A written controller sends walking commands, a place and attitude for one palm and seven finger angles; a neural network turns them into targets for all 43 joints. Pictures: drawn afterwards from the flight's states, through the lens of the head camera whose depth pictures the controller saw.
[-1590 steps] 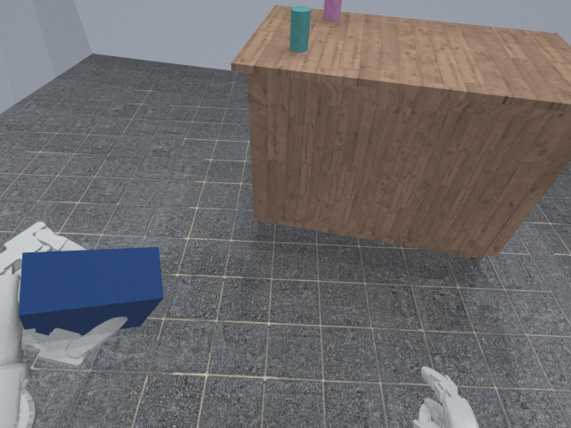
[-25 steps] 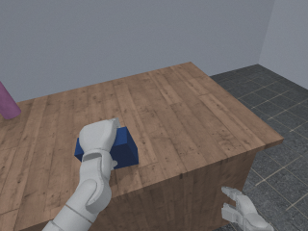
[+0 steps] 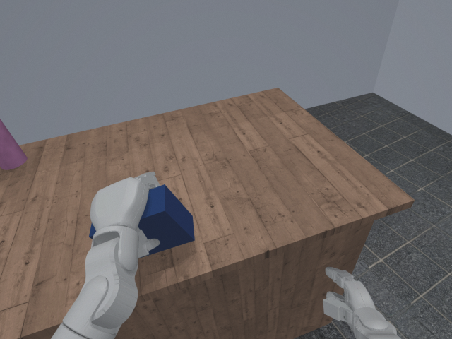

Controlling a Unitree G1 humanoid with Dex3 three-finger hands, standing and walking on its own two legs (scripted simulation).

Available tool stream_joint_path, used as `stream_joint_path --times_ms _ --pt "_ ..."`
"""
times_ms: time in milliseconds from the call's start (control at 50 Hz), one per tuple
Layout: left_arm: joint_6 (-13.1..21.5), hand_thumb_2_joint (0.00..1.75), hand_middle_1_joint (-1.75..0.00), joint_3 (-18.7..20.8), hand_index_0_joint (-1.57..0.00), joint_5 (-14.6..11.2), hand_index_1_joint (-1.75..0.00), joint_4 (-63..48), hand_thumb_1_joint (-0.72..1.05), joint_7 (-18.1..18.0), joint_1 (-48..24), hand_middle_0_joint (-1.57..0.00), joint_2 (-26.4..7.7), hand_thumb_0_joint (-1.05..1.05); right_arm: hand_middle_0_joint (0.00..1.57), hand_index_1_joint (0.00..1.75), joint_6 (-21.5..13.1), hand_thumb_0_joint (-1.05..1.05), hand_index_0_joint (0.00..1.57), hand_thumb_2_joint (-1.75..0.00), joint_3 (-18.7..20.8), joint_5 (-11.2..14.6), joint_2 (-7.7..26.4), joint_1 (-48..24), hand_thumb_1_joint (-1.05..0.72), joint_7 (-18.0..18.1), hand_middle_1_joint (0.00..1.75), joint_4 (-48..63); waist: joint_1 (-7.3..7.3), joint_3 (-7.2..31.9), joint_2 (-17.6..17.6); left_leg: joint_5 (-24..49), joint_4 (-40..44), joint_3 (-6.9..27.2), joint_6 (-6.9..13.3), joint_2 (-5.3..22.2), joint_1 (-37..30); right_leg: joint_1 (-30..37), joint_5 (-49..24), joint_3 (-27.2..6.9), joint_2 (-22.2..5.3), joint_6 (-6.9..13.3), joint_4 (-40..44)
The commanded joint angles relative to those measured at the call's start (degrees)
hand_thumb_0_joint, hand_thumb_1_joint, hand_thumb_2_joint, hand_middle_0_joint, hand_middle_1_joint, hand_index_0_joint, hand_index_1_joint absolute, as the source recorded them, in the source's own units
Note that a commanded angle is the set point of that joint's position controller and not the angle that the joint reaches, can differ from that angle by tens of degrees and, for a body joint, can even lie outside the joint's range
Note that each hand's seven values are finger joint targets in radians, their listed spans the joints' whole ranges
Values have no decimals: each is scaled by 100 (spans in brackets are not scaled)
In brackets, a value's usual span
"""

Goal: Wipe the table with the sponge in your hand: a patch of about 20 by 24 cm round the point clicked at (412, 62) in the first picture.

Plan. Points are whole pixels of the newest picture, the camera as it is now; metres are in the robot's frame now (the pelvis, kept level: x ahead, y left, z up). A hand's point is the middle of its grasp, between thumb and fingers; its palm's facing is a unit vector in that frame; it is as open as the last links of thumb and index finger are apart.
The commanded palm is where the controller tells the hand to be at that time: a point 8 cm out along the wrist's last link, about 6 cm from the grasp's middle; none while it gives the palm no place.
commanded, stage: slide back across to the middle lane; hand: left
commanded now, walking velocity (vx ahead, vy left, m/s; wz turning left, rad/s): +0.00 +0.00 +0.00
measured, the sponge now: (151, 229) +0.28 +0.18 +0.09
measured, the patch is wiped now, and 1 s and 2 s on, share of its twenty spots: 0.95 0.95 0.95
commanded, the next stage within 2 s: wipe forward along the middle lane in 0.18 s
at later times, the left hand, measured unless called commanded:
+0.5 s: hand (113, 226) +0.26 +0.23 +0.12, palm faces +0.12 -0.15 -0.98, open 9.4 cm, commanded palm +0.23 +0.23 +0.17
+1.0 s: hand (113, 208) +0.30 +0.26 +0.11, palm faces +0.03 -0.05 -1.00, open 9.4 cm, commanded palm +0.28 +0.26 +0.15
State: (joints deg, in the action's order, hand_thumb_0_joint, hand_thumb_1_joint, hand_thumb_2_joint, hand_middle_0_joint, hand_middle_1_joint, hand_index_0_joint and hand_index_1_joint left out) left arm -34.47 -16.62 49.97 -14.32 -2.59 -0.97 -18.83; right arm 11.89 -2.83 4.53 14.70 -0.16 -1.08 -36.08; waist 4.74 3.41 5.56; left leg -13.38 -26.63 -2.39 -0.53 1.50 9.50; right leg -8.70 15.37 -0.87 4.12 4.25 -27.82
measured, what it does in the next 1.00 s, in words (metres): stands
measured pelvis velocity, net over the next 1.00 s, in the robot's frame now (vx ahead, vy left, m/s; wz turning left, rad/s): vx -0.01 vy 0.00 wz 0.04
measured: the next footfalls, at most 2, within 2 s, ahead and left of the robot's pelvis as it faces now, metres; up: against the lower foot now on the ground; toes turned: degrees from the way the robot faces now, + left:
none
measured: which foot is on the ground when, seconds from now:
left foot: down 0.00-1.00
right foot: down 0.00-1.00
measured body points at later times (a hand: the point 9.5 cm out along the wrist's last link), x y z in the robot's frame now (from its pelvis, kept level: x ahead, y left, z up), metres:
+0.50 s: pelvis -0.01 +0.00 +0.00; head -0.05 -0.05 +0.45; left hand +0.25 +0.24 +0.17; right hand +0.24 -0.19 -0.07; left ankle +0.01 +0.13 -0.74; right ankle +0.00 -0.07 -0.74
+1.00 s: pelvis -0.01 +0.00 +0.00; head -0.03 -0.05 +0.45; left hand +0.30 +0.26 +0.16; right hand +0.23 -0.22 -0.09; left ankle +0.01 +0.13 -0.74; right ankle +0.00 -0.07 -0.74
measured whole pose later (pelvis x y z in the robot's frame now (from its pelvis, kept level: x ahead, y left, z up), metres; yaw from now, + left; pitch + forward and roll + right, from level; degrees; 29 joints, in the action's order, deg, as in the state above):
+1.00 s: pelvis -0.01 +0.00 +0.00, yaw +2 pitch -2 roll +1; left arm -27.1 -12.0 54.6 12.8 1.2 -15.9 -23.2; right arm 5.5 -2.7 4.6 16.3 2.4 2.9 -39.8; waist 4.6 3.0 5.8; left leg -11.1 -24.7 -0.1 -0.4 0.8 11.4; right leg -9.8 13.8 1.2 3.6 4.4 -25.7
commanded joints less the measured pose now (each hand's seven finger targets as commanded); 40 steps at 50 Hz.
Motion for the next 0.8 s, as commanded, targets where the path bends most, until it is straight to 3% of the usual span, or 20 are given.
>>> stream_joint_path --times_ms 0,40,80,140,180,200,260,280,320,400,420,480,540,580,600,660,680,700,740,780 --pt "-15 130 -160 591 -120 124 -160 -939 10 -26 -1260 -120 -800 0 20 30 -472 0 20 -90 190 12 439 -1675 -90 97 30 1180 163 730 -498 989 150 257 369 -295 -380 -42 -765 -684 -193 29 697" --pt "-4 130 -160 737 -120 97 -160 -756 10 10 -893 -120 -893 0 20 30 -500 0 20 -90 193 0 469 -1620 -90 96 30 1111 189 695 -715 1049 164 300 356 -284 -358 -2 -885 -696 -179 23 716" --pt "40 130 -160 909 -120 91 -160 -1014 10 31 -848 -120 -1079 0 20 30 -526 0 20 -90 194 -4 494 -1634 -90 102 30 1149 212 740 -618 1107 184 330 352 -293 -407 52 -1026 -782 -180 46 692" --pt "57 130 -160 897 -120 47 -160 -906 10 67 -534 -120 -991 0 20 30 -549 0 20 -90 187 -14 492 -1607 -90 101 30 1117 218 698 -686 1194 170 332 344 -281 -331 112 -1246 -682 -183 16 644" --pt "108 130 -160 1235 -120 47 -160 -1104 10 57 -552 -120 -1372 0 20 30 -571 0 20 -90 194 -16 524 -1616 -90 121 30 1130 251 704 -619 1153 184 373 343 -298 -371 107 -1152 -825 -178 46 676" --pt "106 130 -160 950 -120 74 -160 -1073 10 72 -667 -120 -1085 0 20 30 -591 0 20 -90 185 -20 493 -1613 -90 126 30 1150 196 700 -569 1124 166 327 349 -304 -343 86 -1120 -709 -199 24 659" --pt "146 130 -160 988 -120 57 -160 -907 10 116 -508 -120 -1114 0 20 30 -642 0 20 -90 197 -21 518 -1591 -90 157 30 1088 202 494 -675 995 190 371 352 -299 -320 -52 -873 -713 -197 -1 773" --pt "164 130 -160 1130 -120 97 -160 -912 10 108 -779 -120 -1335 0 20 30 -682 0 20 -90 185 -26 554 -1582 -90 196 30 1070 166 460 -583 878 223 382 350 -296 -375 -144 -664 -808 -184 32 826" --pt "178 130 -160 763 -120 163 -160 -482 10 127 -1182 -120 -993 0 20 30 -762 0 20 -90 154 0 510 -1559 -90 246 30 996 69 302 -634 721 262 388 335 -287 -326 -316 -398 -657 -193 12 895" --pt "278 130 -160 759 -120 320 -160 -292 10 136 -1798 -120 -1128 0 20 30 -906 0 20 -90 159 -3 526 -1514 -90 325 30 972 116 629 -480 653 315 386 354 -334 -398 -161 -335 -624 -205 44 884" --pt "272 130 -160 796 -120 374 -160 86 10 139 -1649 -120 -1140 0 20 30 -915 0 20 -90 162 -14 534 -1487 -90 334 30 880 120 555 -684 665 319 403 339 -330 -365 -184 -333 -621 -198 40 907" --pt "303 130 -160 868 -120 424 -160 283 10 173 -1830 -120 -1234 0 20 30 -918 0 20 -90 153 -10 575 -1506 -90 330 30 838 135 571 -645 598 430 401 317 -329 -344 -126 -298 -645 -196 49 924" --pt "287 130 -160 708 -120 462 -160 812 10 187 -1944 -120 -1017 0 20 30 -943 0 20 -90 150 -8 565 -1482 -90 332 30 766 129 552 -734 616 414 366 315 -336 -244 -109 -393 -511 -210 10 898" --pt "303 130 -160 920 -120 509 -160 861 10 185 -2205 -120 -1328 0 20 30 -956 0 20 -90 162 -17 600 -1466 -90 343 30 751 152 629 -647 541 440 376 317 -357 -274 -79 -303 -628 -215 28 935" --pt "299 130 -160 704 -120 544 -160 946 10 187 -2450 -120 -1124 0 20 30 -972 0 20 -90 145 -1 568 -1474 -90 347 30 757 107 716 -658 575 415 334 322 -365 -248 -42 -382 -528 -236 11 896" --pt "334 130 -160 770 -120 500 -160 1337 10 242 -2444 -120 -1147 0 20 30 -974 0 20 -90 158 -11 602 -1430 -90 361 30 680 91 650 -870 599 367 326 324 -378 -196 -45 -598 -581 -249 -29 914" --pt "384 130 -160 1038 -120 500 -160 1330 10 229 -2493 -120 -1440 0 20 30 -983 0 20 -90 165 -22 637 -1362 -90 365 30 674 119 709 -792 596 405 359 317 -375 -215 6 -600 -636 -239 8 897" --pt "403 130 -160 796 -120 469 -160 1401 10 257 -2496 -120 -1149 0 20 30 -990 0 20 -90 148 -5 594 -1389 -90 368 30 723 105 715 -742 656 379 325 322 -380 -171 36 -706 -518 -262 -16 850" --pt "452 130 -160 703 -120 463 -160 1676 10 291 -2566 -120 -1037 0 20 30 -986 0 20 -90 150 2 607 -1319 -90 391 30 664 44 574 -825 590 388 329 321 -369 -155 -100 -627 -512 -258 -37 914" --pt "538 130 -160 1068 -120 471 -160 1782 10 282 -2593 -120 -1443 0 20 30 -989 0 20 -90 177 -21 663 -1230 -90 408 30 633 79 633 -877 593 368 350 326 -381 -170 -53 -693 -626 -256 -17 924"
